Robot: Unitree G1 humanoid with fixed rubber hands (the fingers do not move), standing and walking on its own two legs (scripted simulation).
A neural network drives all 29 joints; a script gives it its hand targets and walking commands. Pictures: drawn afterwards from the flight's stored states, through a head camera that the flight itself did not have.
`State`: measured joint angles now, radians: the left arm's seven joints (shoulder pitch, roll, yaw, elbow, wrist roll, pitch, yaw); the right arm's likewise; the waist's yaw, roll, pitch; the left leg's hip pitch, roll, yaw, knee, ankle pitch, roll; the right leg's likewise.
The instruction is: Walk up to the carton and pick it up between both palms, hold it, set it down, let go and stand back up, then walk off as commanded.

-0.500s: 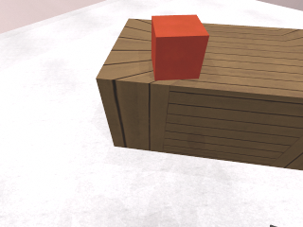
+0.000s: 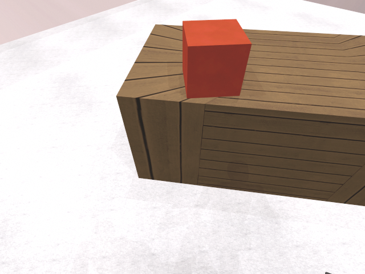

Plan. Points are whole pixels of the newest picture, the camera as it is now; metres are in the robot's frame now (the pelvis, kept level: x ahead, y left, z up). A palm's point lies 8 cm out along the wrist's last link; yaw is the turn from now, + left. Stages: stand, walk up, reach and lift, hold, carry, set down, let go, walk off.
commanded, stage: stand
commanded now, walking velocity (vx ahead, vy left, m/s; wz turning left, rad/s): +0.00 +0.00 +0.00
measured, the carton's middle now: (211, 58) +0.93 -0.05 +0.00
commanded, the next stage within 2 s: none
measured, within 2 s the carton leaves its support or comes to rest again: neither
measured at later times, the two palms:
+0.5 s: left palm out of the picture +0.07 +0.30 -0.11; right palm out of the picture +0.11 -0.31 -0.09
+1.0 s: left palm out of the picture +0.07 +0.30 -0.11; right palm out of the picture +0.11 -0.31 -0.08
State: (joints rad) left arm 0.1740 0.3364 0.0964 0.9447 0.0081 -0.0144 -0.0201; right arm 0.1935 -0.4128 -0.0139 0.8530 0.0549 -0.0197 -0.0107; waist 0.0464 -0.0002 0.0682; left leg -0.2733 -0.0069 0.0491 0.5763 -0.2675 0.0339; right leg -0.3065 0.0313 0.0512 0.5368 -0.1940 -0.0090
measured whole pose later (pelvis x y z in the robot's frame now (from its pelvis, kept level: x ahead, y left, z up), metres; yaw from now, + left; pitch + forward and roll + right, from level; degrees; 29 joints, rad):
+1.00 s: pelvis +0.00 +0.00 +0.00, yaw +0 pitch -2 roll +0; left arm 0.17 0.33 0.10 0.95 0.01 -0.02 -0.02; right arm 0.19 -0.41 -0.01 0.86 0.05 -0.02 -0.01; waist 0.05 -0.01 0.05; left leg -0.27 -0.01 0.05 0.57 -0.26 0.03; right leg -0.31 0.03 0.05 0.53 -0.19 -0.01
